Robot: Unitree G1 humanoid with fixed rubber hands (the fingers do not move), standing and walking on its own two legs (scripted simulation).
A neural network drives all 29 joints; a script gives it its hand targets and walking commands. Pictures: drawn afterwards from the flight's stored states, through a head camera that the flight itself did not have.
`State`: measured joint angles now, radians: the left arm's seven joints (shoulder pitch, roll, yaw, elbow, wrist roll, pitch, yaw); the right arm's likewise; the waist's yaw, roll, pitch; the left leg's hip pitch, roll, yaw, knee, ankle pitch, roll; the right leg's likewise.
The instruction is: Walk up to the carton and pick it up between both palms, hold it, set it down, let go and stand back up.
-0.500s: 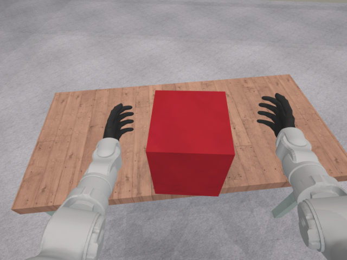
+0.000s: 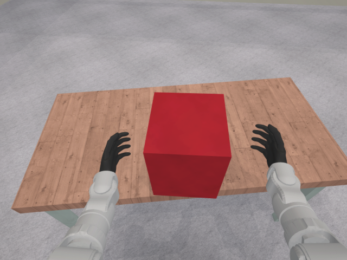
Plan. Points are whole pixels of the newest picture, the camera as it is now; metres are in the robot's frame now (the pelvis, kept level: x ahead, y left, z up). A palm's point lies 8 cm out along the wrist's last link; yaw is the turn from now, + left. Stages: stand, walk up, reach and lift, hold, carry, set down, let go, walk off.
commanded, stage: set down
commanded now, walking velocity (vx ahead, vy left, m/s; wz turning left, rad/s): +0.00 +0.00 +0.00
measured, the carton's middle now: (186, 147) +0.45 -0.06 -0.06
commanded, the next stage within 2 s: none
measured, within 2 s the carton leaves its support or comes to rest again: neither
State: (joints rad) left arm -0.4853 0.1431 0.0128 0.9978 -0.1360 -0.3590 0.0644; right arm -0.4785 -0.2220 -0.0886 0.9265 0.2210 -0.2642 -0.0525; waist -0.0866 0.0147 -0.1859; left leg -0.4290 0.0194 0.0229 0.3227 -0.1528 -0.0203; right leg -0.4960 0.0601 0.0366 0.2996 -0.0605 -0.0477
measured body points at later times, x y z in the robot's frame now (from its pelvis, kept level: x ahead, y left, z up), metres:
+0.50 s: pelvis +0.02 +0.01 +0.00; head +0.07 +0.01 +0.45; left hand +0.31 +0.16 -0.03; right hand +0.29 -0.26 -0.02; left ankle -0.01 +0.13 -0.74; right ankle +0.03 -0.08 -0.74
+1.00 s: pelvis +0.01 +0.01 -0.01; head +0.06 +0.01 +0.43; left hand +0.25 +0.19 -0.07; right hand +0.23 -0.25 -0.06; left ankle -0.02 +0.13 -0.74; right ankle +0.03 -0.08 -0.74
